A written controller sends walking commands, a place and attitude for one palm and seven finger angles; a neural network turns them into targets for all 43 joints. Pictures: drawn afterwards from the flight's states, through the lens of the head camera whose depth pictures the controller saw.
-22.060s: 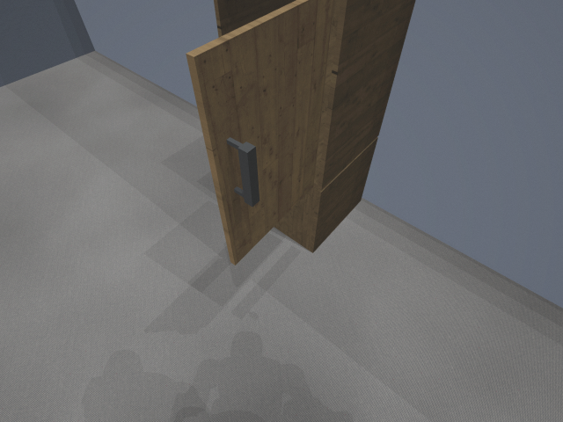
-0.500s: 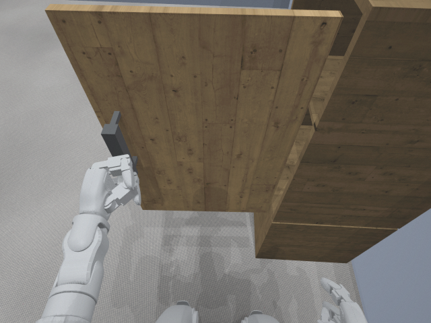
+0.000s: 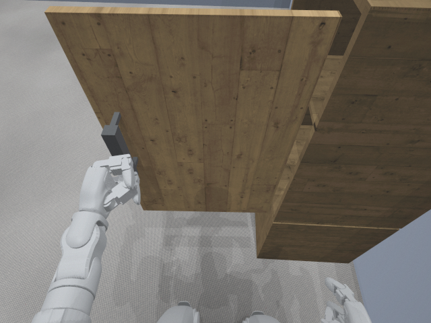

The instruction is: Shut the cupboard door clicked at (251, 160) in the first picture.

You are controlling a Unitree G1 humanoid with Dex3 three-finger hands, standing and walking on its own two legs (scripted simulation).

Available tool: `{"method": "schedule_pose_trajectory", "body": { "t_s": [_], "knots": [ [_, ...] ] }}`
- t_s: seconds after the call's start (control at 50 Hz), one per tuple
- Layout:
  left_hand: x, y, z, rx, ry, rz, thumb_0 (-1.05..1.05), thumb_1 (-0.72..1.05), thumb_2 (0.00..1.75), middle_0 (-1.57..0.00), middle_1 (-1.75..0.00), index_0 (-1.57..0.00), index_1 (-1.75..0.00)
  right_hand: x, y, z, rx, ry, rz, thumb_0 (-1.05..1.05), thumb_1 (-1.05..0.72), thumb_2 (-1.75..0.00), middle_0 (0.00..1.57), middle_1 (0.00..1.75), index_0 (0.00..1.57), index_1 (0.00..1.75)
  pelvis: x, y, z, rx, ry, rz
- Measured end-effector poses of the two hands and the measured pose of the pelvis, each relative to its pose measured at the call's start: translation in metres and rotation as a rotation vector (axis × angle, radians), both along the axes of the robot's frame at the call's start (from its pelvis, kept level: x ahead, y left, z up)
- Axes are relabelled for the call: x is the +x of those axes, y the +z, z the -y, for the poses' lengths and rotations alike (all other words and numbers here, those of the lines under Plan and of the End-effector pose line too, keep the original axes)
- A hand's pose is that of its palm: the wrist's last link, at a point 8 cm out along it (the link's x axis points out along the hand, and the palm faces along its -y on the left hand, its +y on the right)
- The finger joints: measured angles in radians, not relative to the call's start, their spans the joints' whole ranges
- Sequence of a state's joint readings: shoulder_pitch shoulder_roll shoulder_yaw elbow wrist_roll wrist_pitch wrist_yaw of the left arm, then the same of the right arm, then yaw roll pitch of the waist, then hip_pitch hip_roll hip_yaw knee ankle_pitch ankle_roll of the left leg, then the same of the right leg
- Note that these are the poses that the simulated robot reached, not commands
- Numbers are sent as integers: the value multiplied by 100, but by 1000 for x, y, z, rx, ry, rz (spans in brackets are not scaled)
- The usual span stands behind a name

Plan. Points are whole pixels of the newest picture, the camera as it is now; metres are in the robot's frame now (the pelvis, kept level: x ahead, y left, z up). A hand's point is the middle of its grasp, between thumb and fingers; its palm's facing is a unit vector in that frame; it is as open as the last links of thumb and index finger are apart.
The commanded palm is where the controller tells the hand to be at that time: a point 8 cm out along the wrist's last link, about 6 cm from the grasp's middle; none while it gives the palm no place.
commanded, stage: push the door shut along its arc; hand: left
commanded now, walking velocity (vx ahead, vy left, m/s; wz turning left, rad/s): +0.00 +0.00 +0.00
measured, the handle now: (124, 148) +0.43 +0.21 +0.06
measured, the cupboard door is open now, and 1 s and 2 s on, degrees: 92 72 59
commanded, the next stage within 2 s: pull the fist back off the door in 1.78 s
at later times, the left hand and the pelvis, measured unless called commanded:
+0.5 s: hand (138, 159) +0.40 +0.17 +0.06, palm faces -0.15 -0.99 -0.02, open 3.1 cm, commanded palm +0.39 +0.22 +0.06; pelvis +0.00 +0.01 -0.01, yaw +0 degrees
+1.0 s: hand (157, 134) +0.47 +0.14 +0.06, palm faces -0.27 -0.96 -0.02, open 3.1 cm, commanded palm +0.47 +0.19 +0.06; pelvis -0.01 +0.01 -0.02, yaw -1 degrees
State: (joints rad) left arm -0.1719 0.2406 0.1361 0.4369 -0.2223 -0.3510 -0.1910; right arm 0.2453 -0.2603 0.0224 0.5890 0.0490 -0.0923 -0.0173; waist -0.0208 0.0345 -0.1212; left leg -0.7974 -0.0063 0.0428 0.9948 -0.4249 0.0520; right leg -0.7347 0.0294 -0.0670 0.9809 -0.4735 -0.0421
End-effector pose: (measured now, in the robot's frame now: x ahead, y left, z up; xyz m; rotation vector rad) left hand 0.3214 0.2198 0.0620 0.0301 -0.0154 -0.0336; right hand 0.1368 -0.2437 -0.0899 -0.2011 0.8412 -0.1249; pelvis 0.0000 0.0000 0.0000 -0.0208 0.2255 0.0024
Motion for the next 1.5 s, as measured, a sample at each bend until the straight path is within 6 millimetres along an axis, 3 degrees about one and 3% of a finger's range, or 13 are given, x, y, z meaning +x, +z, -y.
{"method": "schedule_pose_trajectory", "body": {
  "t_s": [0.18, 0.44, 1.06, 1.18, 1.38, 1.5],
  "knots": [
    [25, -6, -10, 15, -19, -8, 2, 88, 90, -130, -150, -130, -150, -10, -5, 0, -20, 1, -44, 1, -90, -90, 20, 30, 20, 30, -3, -4, 1, -5, 4, -12],
    [63, -2, -10, -5, -98, -32, 2, 90, 90, -131, -150, -131, -150, -43, -11, 8, -45, -50, -147, 1, -90, -90, 20, 30, 20, 30, -2, -5, -6, -15, 7, -34],
    [150, -2, 22, 2, -260, -54, 1, 90, 90, -130, -150, -129, -150, -117, -29, 13, -56, -157, -362, 1, -90, -90, 20, 30, 20, 30, -6, -20, -10, -29, -11, -127],
    [163, -2, 29, 0, -279, -64, 1, 90, 90, -130, -150, -130, -150, -124, -31, 16, -65, -167, -393, 1, -90, -90, 20, 30, 20, 30, -6, -24, -8, -33, -8, -145],
    [188, 4, 58, -12, -342, -61, 1, 90, 90, -130, -150, -130, -150, -131, -35, 20, -66, -189, -405, 1, -90, -90, 20, 30, 20, 30, -4, -29, -5, -32, -17, -174],
    [199, 4, 62, 0, -344, -74, 1, 89, 91, -130, -150, -129, -150, -138, -38, 20, -59, -207, -416, 1, -90, -90, 20, 30, 20, 30, -3, -32, -2, -30, -25, -186]
  ]
}}
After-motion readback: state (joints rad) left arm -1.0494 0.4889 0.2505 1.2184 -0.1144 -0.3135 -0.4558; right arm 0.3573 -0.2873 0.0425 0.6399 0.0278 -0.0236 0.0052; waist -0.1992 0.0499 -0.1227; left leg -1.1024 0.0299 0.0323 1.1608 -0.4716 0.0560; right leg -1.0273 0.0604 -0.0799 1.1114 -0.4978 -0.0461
